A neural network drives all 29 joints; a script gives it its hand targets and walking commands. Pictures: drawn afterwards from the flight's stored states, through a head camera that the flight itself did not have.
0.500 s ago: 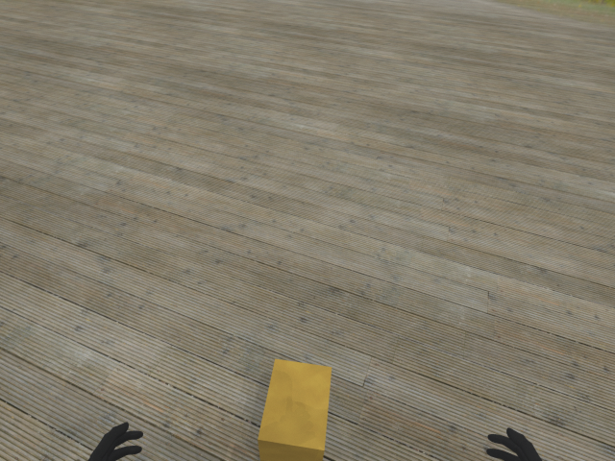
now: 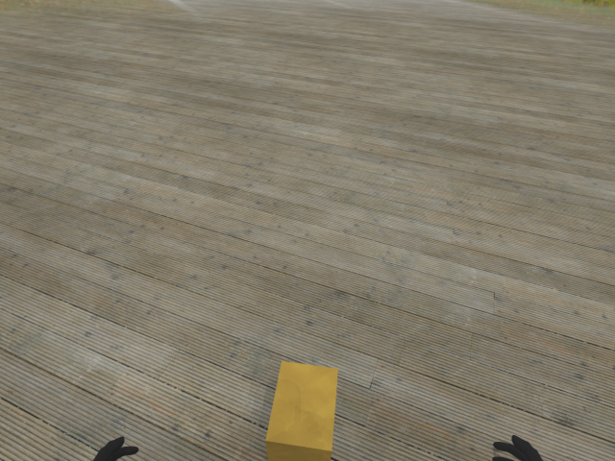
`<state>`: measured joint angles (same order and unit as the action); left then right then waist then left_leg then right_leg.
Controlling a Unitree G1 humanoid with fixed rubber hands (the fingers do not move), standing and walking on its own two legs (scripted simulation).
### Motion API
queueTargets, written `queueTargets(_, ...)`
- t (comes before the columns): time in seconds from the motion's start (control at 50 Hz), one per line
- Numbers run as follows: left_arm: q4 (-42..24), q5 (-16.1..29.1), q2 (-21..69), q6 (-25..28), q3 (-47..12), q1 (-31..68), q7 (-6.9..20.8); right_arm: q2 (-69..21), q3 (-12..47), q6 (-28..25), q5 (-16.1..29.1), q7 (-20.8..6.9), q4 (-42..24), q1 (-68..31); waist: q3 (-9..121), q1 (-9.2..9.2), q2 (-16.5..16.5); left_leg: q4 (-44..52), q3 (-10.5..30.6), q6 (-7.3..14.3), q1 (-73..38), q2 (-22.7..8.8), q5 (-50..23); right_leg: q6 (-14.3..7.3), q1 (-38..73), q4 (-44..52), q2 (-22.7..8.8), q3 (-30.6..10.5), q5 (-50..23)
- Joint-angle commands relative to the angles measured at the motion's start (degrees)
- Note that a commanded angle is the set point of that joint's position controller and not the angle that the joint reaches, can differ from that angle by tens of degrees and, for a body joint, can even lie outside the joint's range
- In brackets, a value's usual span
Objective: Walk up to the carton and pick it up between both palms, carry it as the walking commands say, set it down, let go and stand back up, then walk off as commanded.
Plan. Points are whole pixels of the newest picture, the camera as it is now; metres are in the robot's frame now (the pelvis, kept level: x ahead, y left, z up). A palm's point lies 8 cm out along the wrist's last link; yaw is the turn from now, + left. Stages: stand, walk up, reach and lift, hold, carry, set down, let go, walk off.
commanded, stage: stand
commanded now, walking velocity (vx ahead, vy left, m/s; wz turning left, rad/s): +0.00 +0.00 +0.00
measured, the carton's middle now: (304, 415) +0.49 +0.03 -0.67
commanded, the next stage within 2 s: walk off in 0.80 s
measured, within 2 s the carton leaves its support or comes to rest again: neither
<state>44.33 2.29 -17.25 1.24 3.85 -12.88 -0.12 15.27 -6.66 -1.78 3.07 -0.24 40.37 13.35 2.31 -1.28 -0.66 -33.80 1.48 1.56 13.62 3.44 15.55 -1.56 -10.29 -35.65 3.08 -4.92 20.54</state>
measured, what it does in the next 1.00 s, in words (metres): stands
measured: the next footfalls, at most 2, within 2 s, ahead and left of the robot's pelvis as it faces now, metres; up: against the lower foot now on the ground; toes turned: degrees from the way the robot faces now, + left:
left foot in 1.68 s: +0.02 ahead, +0.09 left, +0.00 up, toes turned +6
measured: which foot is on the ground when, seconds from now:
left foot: down 0.00-1.00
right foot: down 0.00-1.00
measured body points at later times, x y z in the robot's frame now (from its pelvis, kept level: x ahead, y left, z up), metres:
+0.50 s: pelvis -0.01 +0.00 +0.00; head -0.06 +0.00 +0.45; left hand +0.10 +0.30 -0.10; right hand +0.13 -0.28 -0.09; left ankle +0.03 +0.10 -0.73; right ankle -0.01 -0.11 -0.73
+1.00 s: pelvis -0.01 +0.00 +0.00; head -0.05 +0.00 +0.45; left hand +0.09 +0.30 -0.10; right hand +0.11 -0.29 -0.10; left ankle +0.03 +0.10 -0.73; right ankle -0.01 -0.11 -0.73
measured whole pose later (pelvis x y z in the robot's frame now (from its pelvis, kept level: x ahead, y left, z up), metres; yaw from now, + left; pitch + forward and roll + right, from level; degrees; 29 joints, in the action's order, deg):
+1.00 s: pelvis -0.01 +0.00 +0.00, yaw +0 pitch -5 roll +0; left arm 51.7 2.3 -18.5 2.0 3.9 -12.8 -0.1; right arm 16.9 -6.7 -2.0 3.1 -0.2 48.2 12.9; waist 1.9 -1.3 -0.2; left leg -31.6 1.5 1.9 13.7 3.3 13.4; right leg -1.3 -10.3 -33.2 3.1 -5.0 18.3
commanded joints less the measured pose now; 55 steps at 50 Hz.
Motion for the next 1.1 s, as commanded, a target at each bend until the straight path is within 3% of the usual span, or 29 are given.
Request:
queueTargets(0.0, -4.4, -5.8, -11.9, 1.7, 2.9, 1.3, -0.9, 12.3, -1.7, -1.4, -5.6, 1.0, -3.8, -5.7, -3.4, -0.37, 3.9, 7.2, 8.3, 1.5, 0.2, -6.3, -5.0, -0.5, -5.2, 13.5, -8.2, -7.9, -10.6)
queueTargets(0.04, -4.4, -6.1, -13.0, 2.6, 2.9, 6.5, -1.0, 10.3, -0.5, -1.6, -5.4, 0.8, -3.8, -4.3, -6.6, 2.85, 1.8, 7.9, 7.3, 2.0, 0.2, -6.1, -1.5, -2.0, -10.0, 15.9, -9.4, -12.0, -3.7)
queueTargets(0.08, -3.7, -6.1, -11.9, 2.8, 2.4, 3.2, -0.6, 10.3, -1.1, -1.2, -4.9, 0.1, -2.0, -2.6, -7.7, 0.66, -2.0, 8.8, 8.2, 2.4, 0.9, -6.0, 0.9, -1.4, -11.6, 17.7, -8.7, -10.9, 4.0)
queueTargets(0.16, -2.1, -6.2, -15.2, 2.6, 3.2, 2.3, -1.0, 11.9, -1.4, -1.4, -5.7, 0.7, -2.8, -6.4, -6.8, -0.08, -1.0, 6.0, 5.8, 1.3, 2.2, -5.2, -7.7, -0.5, -6.3, 15.1, -9.2, -10.6, -11.8)
queueTargets(0.18, -2.9, -5.6, -14.0, 2.5, 2.8, 4.5, -0.8, 10.4, -0.9, -1.6, -5.2, 0.9, -2.2, -5.6, -5.2, 1.52, -1.7, 6.5, 6.1, 1.1, -1.3, -4.8, -6.9, -0.6, -8.6, 14.9, -9.1, -10.8, -12.6)
queueTargets(0.2, -1.8, -5.8, -12.1, 2.4, 2.6, 3.1, -0.6, 11.3, -0.8, -2.1, -5.4, 0.8, -2.1, -5.2, -3.2, 0.04, -2.6, 6.7, 8.1, 2.3, -1.2, -6.6, -4.6, -1.7, -5.4, 15.8, -8.9, -10.4, -7.0)
queueTargets(0.26, -0.9, -5.6, -12.5, 2.1, 3.1, 2.6, -0.3, 12.1, -1.1, -1.7, -5.5, 0.8, -1.4, -5.3, -6.4, 0.00, 7.4, 10.1, 9.3, 2.5, -0.2, -7.1, -2.9, -1.3, -6.9, 14.0, -7.2, -9.0, -5.6)
queueTargets(0.3, -1.3, -5.5, -13.0, 2.4, 2.9, 3.2, -0.5, 12.0, -0.9, -1.6, -5.5, 1.0, -0.8, -6.2, -6.5, 0.20, 2.9, 9.7, 9.5, 2.9, 1.4, -7.4, -5.3, -1.8, -4.7, 14.6, -7.6, -8.4, -8.2)
queueTargets(0.36, -1.6, -5.4, -10.4, 2.5, 2.1, 4.7, -0.3, 12.9, -0.6, -2.5, -5.5, 1.1, -1.1, -7.9, -1.2, -0.31, 4.1, 9.3, 10.9, 3.2, -1.2, -8.8, -4.1, -1.9, -4.3, 13.2, -6.7, -7.7, -8.4)
queueTargets(0.38, -1.1, -5.6, -13.1, 2.7, 3.0, 6.1, -0.1, 12.9, -0.5, -2.0, -5.3, 1.2, -1.1, -6.4, -2.5, 0.59, -0.3, 9.5, 9.4, 3.0, -0.7, -7.6, -5.0, -1.8, -4.8, 12.4, -6.7, -6.8, -9.1)
queueTargets(0.42, 0.3, -5.7, -10.7, 2.5, 1.8, 5.3, -0.2, 13.0, -1.1, -1.9, -6.1, 1.3, -0.4, -6.6, -8.6, 0.49, 5.4, 8.7, 9.4, 2.8, -0.9, -7.1, -7.1, -2.3, -9.3, 15.3, -8.4, -9.7, -6.2)
queueTargets(0.44, 0.2, -5.7, -11.9, 2.7, 1.9, 3.7, -0.2, 12.5, -0.1, -1.9, -4.9, 1.0, 0.7, -5.1, -5.8, 0.95, -0.9, 10.9, 10.5, 3.0, 0.3, -8.3, -3.2, -2.6, -6.4, 13.8, -7.4, -8.3, -7.7)
queueTargets(0.52, 1.3, -5.5, -11.8, 2.7, 2.2, 5.1, -0.5, 13.1, -0.2, -2.5, -5.2, 0.8, 0.1, -8.4, -6.9, 0.14, 2.2, 11.3, 10.4, 2.9, 0.3, -7.8, -0.5, -2.4, -7.6, 14.3, -7.4, -8.4, -5.1)
queueTargets(0.54, 0.4, -6.0, -13.7, 2.7, 2.6, 8.1, -0.1, 11.5, -0.5, -2.2, -5.0, 1.1, 0.2, -5.0, -7.6, 3.34, 0.1, 11.8, 10.6, 3.0, -0.8, -8.0, 2.2, -2.6, -10.6, 14.4, -7.3, -9.4, -1.8)
queueTargets(0.58, 1.3, -5.5, -12.2, 2.8, 1.7, 5.6, -0.4, 13.0, -0.8, -1.5, -5.9, 1.3, 0.8, -7.9, -7.9, 0.64, -4.5, 8.5, 9.1, 2.9, 0.6, -6.8, -3.2, -0.2, -7.3, 18.2, -8.6, -10.3, -6.1)
queueTargets(0.6, 2.3, -5.8, -12.7, 2.8, 2.5, 4.9, -0.5, 12.9, -1.0, -1.0, -4.9, 1.0, 0.9, -8.0, -7.7, -0.31, -1.4, 8.8, 8.4, 2.2, 0.2, -6.8, -5.8, 0.3, -6.3, 17.2, -10.3, -10.4, -13.4)
queueTargets(0.62, 2.1, -5.4, -12.2, 3.0, 1.4, 4.8, -0.4, 13.2, -1.2, -1.3, -4.6, 1.0, 1.6, -5.6, -6.6, 2.33, -0.9, 9.4, 8.4, 2.3, -1.5, -6.8, -6.2, -1.2, -6.7, 16.2, -10.8, -11.5, -15.2)
queueTargets(0.66, 2.4, -5.5, -14.3, 3.1, 2.3, 6.2, -1.1, 12.3, -0.6, -1.4, -5.4, 0.8, 2.4, -5.6, -5.7, 1.51, -3.0, 10.0, 9.3, 2.6, -2.4, -7.2, -7.8, -1.2, -5.9, 15.3, -8.4, -8.6, -13.6)
queueTargets(0.68, 1.7, -5.1, -11.4, 2.7, 1.6, 6.6, -0.5, 13.0, -0.5, -2.2, -5.5, 0.9, 1.4, -9.0, -6.8, 0.62, 1.7, 8.4, 8.4, 3.1, -1.6, -7.1, -8.9, -1.0, -7.7, 15.4, -8.4, -9.0, -12.3)
queueTargets(0.7, 3.4, -5.6, -13.4, 2.3, 2.3, 4.6, -0.6, 15.0, -1.4, -2.0, -5.5, 0.9, 2.7, -5.8, -4.5, 2.24, -0.8, 11.2, 10.3, 3.8, -2.1, -8.5, -3.0, -1.7, -5.7, 14.7, -6.9, -7.3, -9.2)
queueTargets(0.74, 2.8, -5.5, -13.0, 2.3, 2.7, 5.2, -0.7, 11.6, -0.1, -1.6, -5.8, 1.0, 2.2, -7.0, -9.4, 0.39, 3.3, 10.9, 9.1, 2.9, 1.3, -7.2, -6.5, -1.9, -6.6, 15.3, -7.0, -8.1, -8.9)
queueTargets(0.82, 2.9, -6.0, -14.2, 2.6, 2.3, 6.0, -0.7, 12.4, -0.5, -1.4, -5.4, 0.9, 3.2, -4.5, -10.1, 2.82, -0.1, 9.7, 8.3, 2.3, 1.0, -6.3, -1.7, -0.8, -8.7, 18.4, -8.9, -10.2, -5.4)
queueTargets(0.84, 2.1, -6.0, -14.1, 2.9, 2.1, 8.0, -0.4, 12.2, 0.0, -1.6, -5.5, 1.1, 3.6, -4.0, -12.7, 2.58, -4.0, 9.3, 9.1, 2.6, 2.1, -6.9, -1.9, -1.4, -10.2, 18.8, -9.3, -11.5, -2.8)
queueTargets(0.86, 3.0, -5.8, -13.6, 3.1, 1.6, 8.1, -0.2, 12.7, 0.1, -1.9, -5.1, 1.0, 4.5, -3.6, -8.8, 3.83, -1.9, 9.8, 8.0, 2.3, -2.4, -7.0, -3.9, -1.9, -10.4, 18.3, -9.0, -11.4, -3.2)
queueTargets(0.9, 3.5, -5.0, -14.2, 2.8, 2.2, 4.7, -0.8, 12.6, 0.1, -0.8, -5.6, 0.9, 4.8, -6.3, -8.3, 0.81, 2.3, 11.0, 8.8, 2.8, -1.1, -6.8, -4.9, -0.7, -7.6, 17.4, -8.8, -10.0, -7.6)
queueTargets(0.92, 3.9, -4.9, -15.8, 2.3, 2.1, 5.4, -1.1, 10.6, 0.8, -1.1, -5.4, 1.0, 3.1, -9.0, -8.4, 0.91, 0.1, 9.6, 8.0, 2.3, -1.3, -6.7, -5.6, 0.0, -7.5, 17.4, -9.2, -9.8, -7.1)
queueTargets(0.94, 4.4, -5.0, -15.0, 2.4, 2.6, 5.2, -0.9, 11.7, 0.6, -1.1, -4.6, 1.1, 5.1, -5.4, -8.9, 0.89, 3.1, 10.3, 8.2, 1.9, -0.7, -6.7, -6.5, -0.1, -7.0, 17.8, -10.6, -10.9, -8.8)
queueTargets(1.06, 7.2, -4.8, -4.7, -1.9, -1.5, -0.1, -0.4, 4.9, 2.6, 1.5, -5.5, 0.2, 4.3, -7.6, -10.5, 0.94, 0.1, 17.2, 14.6, 2.3, 3.8, -11.8, 0.8, -1.3, -6.4, 14.2, -3.7, -3.2, -1.5)
queueTargets(1.08, 6.5, -4.2, -5.9, -2.8, -1.6, 1.9, -0.4, 9.5, 2.3, 2.0, -5.3, 0.7, 4.8, -5.1, -14.6, 1.08, 10.0, 17.6, 16.0, 3.0, 8.0, -12.8, 2.2, -1.2, -8.1, 12.5, -3.9, -2.8, -2.3)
